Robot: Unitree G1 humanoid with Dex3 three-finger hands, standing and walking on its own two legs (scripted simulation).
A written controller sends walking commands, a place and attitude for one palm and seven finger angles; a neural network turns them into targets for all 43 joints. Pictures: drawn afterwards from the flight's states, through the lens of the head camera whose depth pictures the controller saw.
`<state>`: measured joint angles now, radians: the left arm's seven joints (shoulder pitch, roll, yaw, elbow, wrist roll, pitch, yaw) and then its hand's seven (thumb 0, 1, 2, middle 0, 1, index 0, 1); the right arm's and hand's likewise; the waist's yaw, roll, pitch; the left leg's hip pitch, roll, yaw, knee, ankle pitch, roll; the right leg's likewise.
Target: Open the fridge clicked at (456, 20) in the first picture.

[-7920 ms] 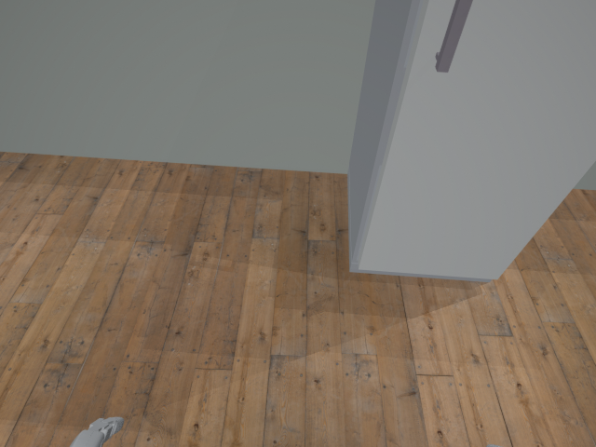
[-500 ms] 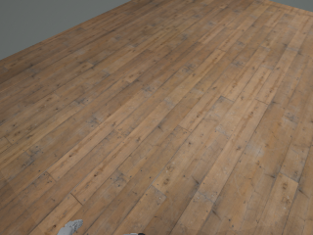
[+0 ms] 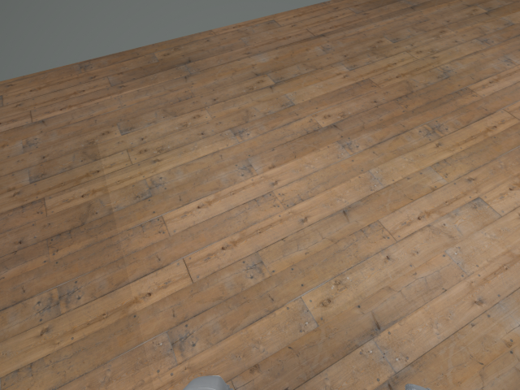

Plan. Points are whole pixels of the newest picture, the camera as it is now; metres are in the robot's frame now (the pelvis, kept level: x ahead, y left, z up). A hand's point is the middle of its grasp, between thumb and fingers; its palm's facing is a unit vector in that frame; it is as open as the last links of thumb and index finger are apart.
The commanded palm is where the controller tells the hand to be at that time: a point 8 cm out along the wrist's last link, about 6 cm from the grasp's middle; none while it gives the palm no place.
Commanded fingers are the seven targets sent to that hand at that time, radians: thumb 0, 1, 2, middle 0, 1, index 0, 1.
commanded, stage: turn to face it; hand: left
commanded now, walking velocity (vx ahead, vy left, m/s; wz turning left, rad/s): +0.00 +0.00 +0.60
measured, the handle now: out of the picture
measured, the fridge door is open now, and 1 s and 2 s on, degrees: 0 0 0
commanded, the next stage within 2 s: none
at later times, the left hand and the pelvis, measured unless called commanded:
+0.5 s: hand out of the picture +0.09 +0.23 -0.14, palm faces +0.25 -0.93 -0.27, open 7.4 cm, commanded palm none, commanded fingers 0.00 0.90 0.90 -0.20 -0.30 -0.20 -0.30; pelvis +0.00 +0.00 +0.00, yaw +16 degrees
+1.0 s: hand out of the picture -0.11 +0.20 -0.18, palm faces +0.59 -0.76 -0.26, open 7.4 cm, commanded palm none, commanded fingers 0.00 0.90 0.90 -0.20 -0.30 -0.20 -0.30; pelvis -0.02 +0.00 -0.01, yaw +36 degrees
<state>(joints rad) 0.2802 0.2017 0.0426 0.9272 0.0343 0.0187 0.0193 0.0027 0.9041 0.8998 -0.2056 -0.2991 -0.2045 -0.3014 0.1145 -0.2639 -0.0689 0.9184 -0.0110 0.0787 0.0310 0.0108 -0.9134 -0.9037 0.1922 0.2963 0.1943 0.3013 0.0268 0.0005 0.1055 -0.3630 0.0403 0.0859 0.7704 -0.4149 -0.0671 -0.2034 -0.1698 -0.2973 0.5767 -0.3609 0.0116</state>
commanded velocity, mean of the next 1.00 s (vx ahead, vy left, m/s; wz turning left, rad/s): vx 0.00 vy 0.00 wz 0.60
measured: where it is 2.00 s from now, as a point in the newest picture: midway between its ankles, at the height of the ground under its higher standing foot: outside the picture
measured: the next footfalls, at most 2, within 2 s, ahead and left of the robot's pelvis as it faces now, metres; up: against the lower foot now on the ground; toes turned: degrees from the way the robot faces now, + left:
left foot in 0.04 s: +0.03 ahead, +0.12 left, +0.00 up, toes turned +8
right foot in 0.54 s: +0.08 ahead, -0.11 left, +0.00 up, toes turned +16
